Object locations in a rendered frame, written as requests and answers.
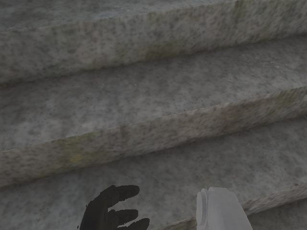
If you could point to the robot left hand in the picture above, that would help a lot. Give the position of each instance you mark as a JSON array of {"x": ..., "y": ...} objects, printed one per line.
[{"x": 97, "y": 216}]

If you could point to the robot right thigh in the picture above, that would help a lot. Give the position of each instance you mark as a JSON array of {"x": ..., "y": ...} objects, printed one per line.
[{"x": 220, "y": 209}]

